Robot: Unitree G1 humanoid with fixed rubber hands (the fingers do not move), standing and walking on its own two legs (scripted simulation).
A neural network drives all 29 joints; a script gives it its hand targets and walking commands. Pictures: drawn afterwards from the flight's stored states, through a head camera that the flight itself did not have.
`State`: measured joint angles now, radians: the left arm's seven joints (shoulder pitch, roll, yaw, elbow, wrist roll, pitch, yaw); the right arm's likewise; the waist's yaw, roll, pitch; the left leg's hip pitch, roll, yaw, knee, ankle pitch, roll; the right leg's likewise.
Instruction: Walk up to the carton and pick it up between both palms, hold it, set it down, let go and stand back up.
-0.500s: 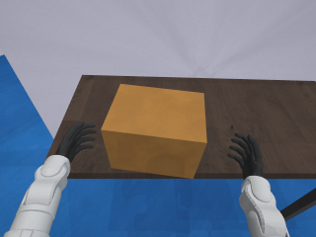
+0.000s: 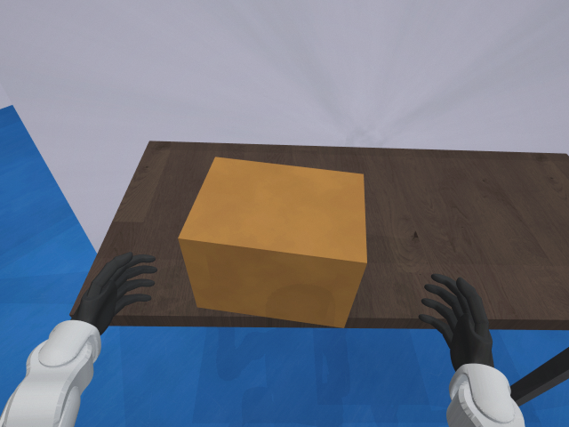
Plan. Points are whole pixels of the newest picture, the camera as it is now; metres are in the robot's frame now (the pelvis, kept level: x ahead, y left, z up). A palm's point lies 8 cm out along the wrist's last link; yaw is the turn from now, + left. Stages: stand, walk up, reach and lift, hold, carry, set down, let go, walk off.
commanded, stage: set down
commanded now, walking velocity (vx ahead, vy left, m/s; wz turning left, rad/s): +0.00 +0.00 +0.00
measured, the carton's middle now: (279, 241) +0.42 +0.00 +0.03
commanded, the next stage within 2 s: let go in 2.00 s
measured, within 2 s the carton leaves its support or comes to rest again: neither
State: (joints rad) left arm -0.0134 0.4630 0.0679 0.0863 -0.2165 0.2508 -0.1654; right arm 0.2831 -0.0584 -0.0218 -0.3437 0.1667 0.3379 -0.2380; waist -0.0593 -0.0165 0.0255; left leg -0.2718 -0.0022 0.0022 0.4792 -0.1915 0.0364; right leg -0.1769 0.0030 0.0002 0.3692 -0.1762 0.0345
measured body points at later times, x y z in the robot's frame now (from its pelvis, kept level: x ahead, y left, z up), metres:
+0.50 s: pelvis +0.00 +0.00 +0.00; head +0.02 +0.01 +0.45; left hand +0.26 +0.24 +0.04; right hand +0.19 -0.21 +0.05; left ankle +0.04 +0.09 -0.74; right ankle +0.01 -0.14 -0.74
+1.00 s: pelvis +0.02 -0.01 +0.00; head +0.05 +0.00 +0.45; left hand +0.25 +0.23 +0.00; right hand +0.19 -0.22 +0.01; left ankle +0.04 +0.09 -0.74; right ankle +0.01 -0.14 -0.74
